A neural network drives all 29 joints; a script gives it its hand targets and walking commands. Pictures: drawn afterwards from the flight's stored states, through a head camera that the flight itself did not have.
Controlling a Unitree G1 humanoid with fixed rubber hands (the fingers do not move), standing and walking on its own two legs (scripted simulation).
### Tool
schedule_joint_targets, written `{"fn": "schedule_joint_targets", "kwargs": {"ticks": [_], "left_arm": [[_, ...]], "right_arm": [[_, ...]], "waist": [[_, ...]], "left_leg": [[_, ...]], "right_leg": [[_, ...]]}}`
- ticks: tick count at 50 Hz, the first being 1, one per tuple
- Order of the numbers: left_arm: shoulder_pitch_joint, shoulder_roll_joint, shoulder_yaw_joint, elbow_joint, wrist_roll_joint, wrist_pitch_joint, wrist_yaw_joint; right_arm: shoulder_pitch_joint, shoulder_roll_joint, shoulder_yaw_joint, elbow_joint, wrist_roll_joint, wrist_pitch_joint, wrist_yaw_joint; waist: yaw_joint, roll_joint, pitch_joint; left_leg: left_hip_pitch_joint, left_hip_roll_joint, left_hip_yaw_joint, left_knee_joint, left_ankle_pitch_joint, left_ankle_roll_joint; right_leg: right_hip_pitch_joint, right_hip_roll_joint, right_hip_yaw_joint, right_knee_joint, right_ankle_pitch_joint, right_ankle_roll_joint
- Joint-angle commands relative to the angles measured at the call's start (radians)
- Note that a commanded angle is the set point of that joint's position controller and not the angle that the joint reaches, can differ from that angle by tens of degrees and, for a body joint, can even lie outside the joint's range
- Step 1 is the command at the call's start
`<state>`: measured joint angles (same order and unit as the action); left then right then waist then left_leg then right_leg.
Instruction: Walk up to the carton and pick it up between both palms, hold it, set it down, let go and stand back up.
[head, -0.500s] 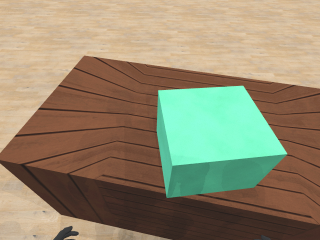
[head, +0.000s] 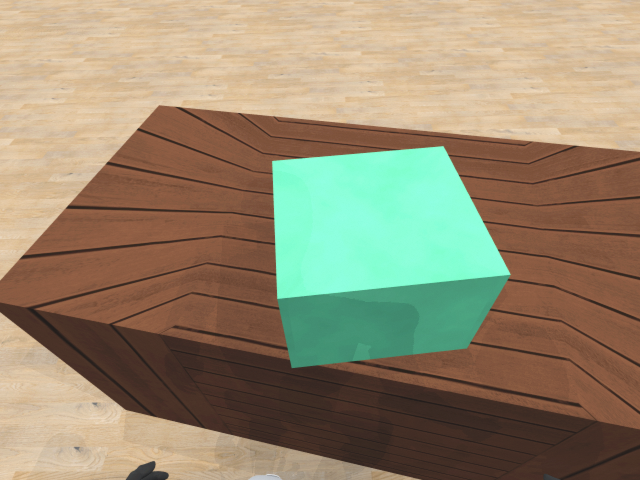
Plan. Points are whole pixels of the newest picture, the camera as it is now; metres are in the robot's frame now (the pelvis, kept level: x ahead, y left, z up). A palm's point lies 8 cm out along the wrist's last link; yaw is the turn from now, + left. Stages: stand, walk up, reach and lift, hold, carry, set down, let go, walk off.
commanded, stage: walk up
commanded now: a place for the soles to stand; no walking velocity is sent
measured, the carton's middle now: (369, 254) +0.46 -0.05 -0.02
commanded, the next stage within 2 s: none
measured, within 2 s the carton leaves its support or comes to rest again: neither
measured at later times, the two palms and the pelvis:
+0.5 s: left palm out of the picture +0.11 +0.27 -0.08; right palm out of the picture +0.09 -0.26 -0.09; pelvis +0.01 +0.01 +0.01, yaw -7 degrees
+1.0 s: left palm (124, 454) +0.18 +0.27 -0.08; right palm out of the picture +0.06 -0.27 -0.10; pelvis +0.01 +0.02 +0.00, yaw -13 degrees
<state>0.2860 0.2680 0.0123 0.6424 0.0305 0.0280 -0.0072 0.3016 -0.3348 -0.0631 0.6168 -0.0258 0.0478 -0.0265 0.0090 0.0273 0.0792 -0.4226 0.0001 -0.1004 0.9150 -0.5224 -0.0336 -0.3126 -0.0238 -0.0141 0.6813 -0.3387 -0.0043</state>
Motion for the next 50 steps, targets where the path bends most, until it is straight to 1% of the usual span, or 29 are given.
{"fn": "schedule_joint_targets", "kwargs": {"ticks": [1,2,3,4,5,6,7,8,9,10,12,15,17,22,27,37,40,44,46,48,50], "left_arm": [[0.035,0.196,0.069,-0.07,-0.005,-0.024,0.013],[0.057,0.195,0.072,-0.068,-0.005,-0.024,0.015],[0.064,0.194,0.072,-0.068,-0.008,-0.022,0.016],[0.064,0.194,0.071,-0.073,-0.012,-0.02,0.017],[0.063,0.193,0.066,-0.078,-0.02,-0.019,0.016],[0.071,0.182,0.06,-0.088,-0.029,-0.022,0.013],[0.091,0.151,0.048,-0.101,-0.045,-0.031,0.008],[0.08,0.135,0.046,-0.107,-0.043,-0.032,0.008],[0.07,0.134,0.05,-0.105,-0.031,-0.031,0.009],[0.08,0.132,0.052,-0.102,-0.024,-0.034,0.008],[0.12,0.145,0.058,-0.099,-0.019,-0.044,0.007],[0.137,0.158,0.061,-0.11,-0.019,-0.054,0.011],[0.138,0.155,0.06,-0.117,-0.02,-0.054,0.014],[0.149,0.147,0.059,-0.132,-0.021,-0.049,0.02],[0.146,0.155,0.065,-0.149,-0.021,-0.046,0.027],[0.116,0.175,0.076,-0.174,-0.02,-0.041,0.032],[0.109,0.176,0.077,-0.179,-0.02,-0.039,0.032],[0.103,0.172,0.079,-0.183,-0.022,-0.037,0.033],[0.103,0.174,0.08,-0.184,-0.023,-0.036,0.033],[0.102,0.183,0.083,-0.184,-0.022,-0.037,0.033],[0.097,0.18,0.082,-0.182,-0.02,-0.034,0.036]], "right_arm": [[-0.015,-0.046,-0.009,-0.076,-0.015,-0.03,0.018],[-0.025,-0.044,-0.01,-0.076,-0.016,-0.028,0.022],[-0.021,-0.041,-0.01,-0.072,-0.013,-0.029,0.023],[-0.014,-0.044,-0.012,-0.068,-0.014,-0.032,0.023],[-0.004,-0.051,-0.013,-0.065,-0.017,-0.038,0.024],[-0.005,-0.072,-0.015,-0.063,-0.022,-0.044,0.024],[-0.022,-0.118,-0.023,-0.057,-0.028,-0.05,0.023],[-0.039,-0.123,-0.024,-0.043,-0.013,-0.052,0.028],[-0.047,-0.093,-0.011,-0.031,0.002,-0.054,0.034],[-0.061,-0.079,-0.001,-0.029,0.008,-0.053,0.036],[-0.079,-0.08,0.005,-0.028,0.008,-0.052,0.035],[-0.075,-0.077,0.011,-0.017,0.002,-0.05,0.036],[-0.079,-0.079,0.013,-0.013,0.001,-0.049,0.037],[-0.094,-0.094,0.015,-0.004,0.005,-0.042,0.035],[-0.103,-0.106,0.015,-0.007,0.004,-0.029,0.035],[-0.099,-0.12,0.012,-0.02,0.002,-0.015,0.038],[-0.097,-0.127,0.01,-0.023,0.001,-0.013,0.039],[-0.097,-0.138,0.006,-0.026,0.003,-0.009,0.04],[-0.1,-0.142,0.005,-0.029,0.003,-0.006,0.041],[-0.102,-0.141,0.005,-0.034,0.003,-0.002,0.042],[-0.105,-0.143,0.003,-0.041,0.001,0.001,0.04]], "waist": [[0.02,-0.204,-0.045],[0.023,-0.216,-0.047],[0.015,-0.222,-0.048],[0.001,-0.213,-0.045],[-0.018,-0.193,-0.048],[-0.028,-0.168,-0.062],[-0.02,-0.091,-0.093],[-0.013,-0.047,-0.083],[-0.015,-0.044,-0.066],[-0.01,-0.043,-0.037],[0.003,-0.026,-0.008],[-0.002,-0.032,-0.039],[-0.005,-0.029,-0.05],[0.0,-0.01,-0.062],[-0.006,-0.011,-0.071],[-0.018,-0.044,-0.088],[-0.019,-0.04,-0.089],[-0.018,-0.02,-0.087],[-0.017,-0.014,-0.082],[-0.016,-0.024,-0.078],[-0.011,-0.025,-0.072]], "left_leg": [[-0.003,0.022,0.081,-0.132,-0.001,-0.005],[0.01,0.013,0.093,-0.182,0.02,-0.001],[0.045,0.005,0.104,-0.25,0.052,0.008],[0.102,-0.002,0.114,-0.341,0.115,0.021],[0.188,0.003,0.108,-0.449,0.223,0.042],[0.28,0.034,0.053,-0.477,0.301,0.071],[0.338,0.093,-0.029,-0.441,0.279,0.103],[0.262,0.116,-0.05,-0.46,0.151,0.118],[0.196,0.12,-0.045,-0.487,0.072,0.119],[0.157,0.114,-0.03,-0.498,0.056,0.111],[0.133,0.102,0.004,-0.485,0.108,0.098],[0.176,0.099,0.035,-0.449,0.208,0.092],[0.191,0.108,0.04,-0.451,0.227,0.095],[0.176,0.135,0.057,-0.462,0.247,0.106],[0.182,0.143,0.097,-0.431,0.266,0.107],[0.221,0.146,0.13,-0.375,0.286,0.108],[0.226,0.154,0.132,-0.377,0.286,0.114],[0.216,0.177,0.136,-0.393,0.282,0.129],[0.207,0.181,0.143,-0.389,0.278,0.133],[0.204,0.17,0.154,-0.367,0.269,0.126],[0.205,0.168,0.148,-0.353,0.291,0.126]], "right_leg": [[0.077,-0.171,0.28,-0.265,0.172,-0.133],[0.091,-0.169,0.29,-0.26,0.159,-0.129],[0.083,-0.164,0.291,-0.255,0.143,-0.124],[0.051,-0.159,0.291,-0.246,0.127,-0.113],[-0.004,-0.159,0.288,-0.242,0.098,-0.095],[-0.077,-0.159,0.283,-0.24,0.079,-0.069],[-0.149,-0.116,0.242,-0.249,-0.005,-0.036],[-0.114,-0.054,0.179,-0.24,-0.108,-0.028],[-0.063,-0.03,0.158,-0.218,-0.11,-0.025],[-0.044,-0.022,0.156,-0.213,-0.082,-0.024],[-0.037,-0.034,0.18,-0.219,-0.03,-0.033],[-0.046,-0.054,0.224,-0.226,0.016,-0.043],[-0.049,-0.045,0.223,-0.212,0.048,-0.04],[-0.017,-0.014,0.196,-0.149,0.146,-0.031],[-0.02,-0.01,0.212,-0.111,0.216,-0.035],[-0.064,-0.008,0.273,-0.089,0.252,-0.053],[-0.07,0.002,0.268,-0.07,0.258,-0.052],[-0.062,0.021,0.236,-0.029,0.263,-0.044],[-0.059,0.024,0.233,-0.02,0.263,-0.045],[-0.064,0.016,0.258,-0.037,0.261,-0.053],[-0.077,0.012,0.29,-0.04,0.264,-0.056]]}}
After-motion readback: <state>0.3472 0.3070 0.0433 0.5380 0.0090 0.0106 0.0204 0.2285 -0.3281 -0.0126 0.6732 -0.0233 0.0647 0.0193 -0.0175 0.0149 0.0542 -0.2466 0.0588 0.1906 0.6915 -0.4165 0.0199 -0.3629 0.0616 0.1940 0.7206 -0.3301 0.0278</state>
